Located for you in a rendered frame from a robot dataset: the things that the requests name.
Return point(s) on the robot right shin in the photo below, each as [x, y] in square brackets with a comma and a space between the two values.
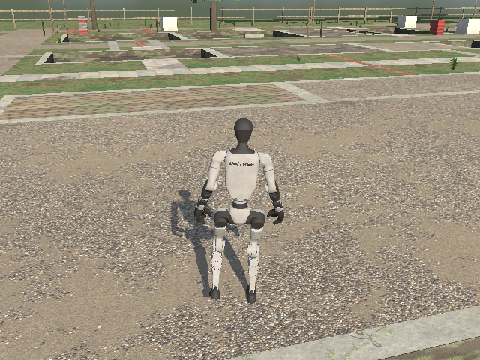
[253, 267]

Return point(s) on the robot left hand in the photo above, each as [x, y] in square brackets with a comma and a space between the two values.
[199, 213]

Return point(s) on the robot right hand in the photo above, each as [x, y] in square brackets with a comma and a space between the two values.
[274, 214]

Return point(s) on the robot right upper arm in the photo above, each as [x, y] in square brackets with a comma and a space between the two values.
[269, 173]

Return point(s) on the robot left upper arm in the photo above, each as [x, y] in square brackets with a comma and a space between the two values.
[214, 169]

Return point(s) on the robot left forearm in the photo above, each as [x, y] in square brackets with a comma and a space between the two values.
[204, 197]

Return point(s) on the robot right forearm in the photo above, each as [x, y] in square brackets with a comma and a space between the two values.
[276, 200]

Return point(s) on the right robot thigh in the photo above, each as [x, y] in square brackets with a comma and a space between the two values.
[257, 220]

